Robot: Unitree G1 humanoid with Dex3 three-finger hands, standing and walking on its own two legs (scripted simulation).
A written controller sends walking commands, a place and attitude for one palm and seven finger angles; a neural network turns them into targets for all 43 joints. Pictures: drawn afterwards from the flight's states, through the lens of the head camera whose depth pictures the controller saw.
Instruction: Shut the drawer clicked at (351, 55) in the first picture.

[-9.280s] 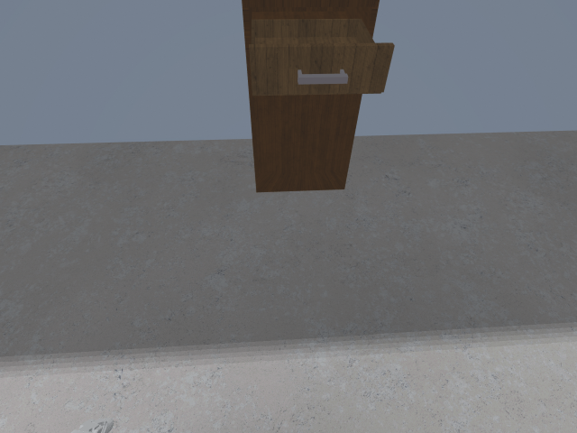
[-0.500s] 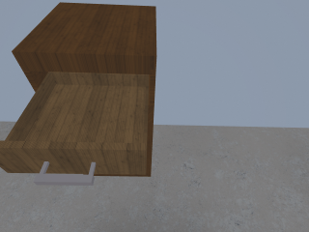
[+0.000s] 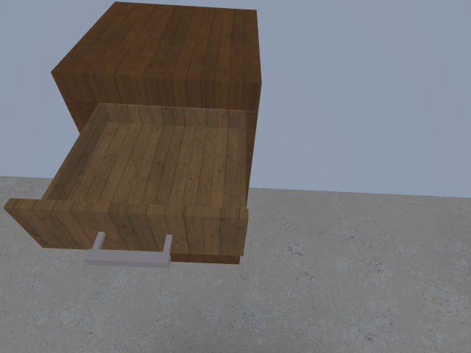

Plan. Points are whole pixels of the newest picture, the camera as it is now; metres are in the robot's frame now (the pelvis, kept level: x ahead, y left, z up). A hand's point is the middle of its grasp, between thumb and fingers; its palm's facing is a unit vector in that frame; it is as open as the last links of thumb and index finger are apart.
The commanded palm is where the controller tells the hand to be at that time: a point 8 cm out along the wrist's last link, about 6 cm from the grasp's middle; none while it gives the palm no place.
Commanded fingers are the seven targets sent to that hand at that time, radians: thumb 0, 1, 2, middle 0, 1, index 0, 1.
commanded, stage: come to a stop and stand still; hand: left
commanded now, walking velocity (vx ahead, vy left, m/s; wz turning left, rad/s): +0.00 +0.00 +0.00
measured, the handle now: (131, 248) +0.29 +0.21 +0.00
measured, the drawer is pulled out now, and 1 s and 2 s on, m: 0.30 0.30 0.30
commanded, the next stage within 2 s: look again from close up in 0.18 s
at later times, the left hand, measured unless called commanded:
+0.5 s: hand out of the picture -0.01 +0.15 -0.18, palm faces +0.02 -0.99 -0.14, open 7.4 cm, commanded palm none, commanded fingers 0.00 0.90 0.90 -0.20 -0.30 -0.20 -0.30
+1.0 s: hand out of the picture +0.12 +0.19 -0.09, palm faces +0.23 -0.94 -0.23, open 7.1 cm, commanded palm +0.10 +0.21 -0.05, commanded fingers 0.00 0.90 0.90 -0.36 -0.47 -0.36 -0.47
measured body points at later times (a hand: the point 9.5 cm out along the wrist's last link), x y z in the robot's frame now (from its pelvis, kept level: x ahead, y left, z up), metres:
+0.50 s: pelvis +0.01 +0.00 +0.00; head +0.01 +0.01 +0.45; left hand -0.01 +0.20 -0.17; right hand +0.01 -0.23 -0.15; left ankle +0.03 +0.09 -0.74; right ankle -0.01 -0.14 -0.74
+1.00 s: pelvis +0.01 -0.01 -0.01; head +0.01 -0.01 +0.44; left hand +0.11 +0.24 -0.07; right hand +0.06 -0.25 -0.14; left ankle +0.03 +0.09 -0.74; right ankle -0.01 -0.14 -0.74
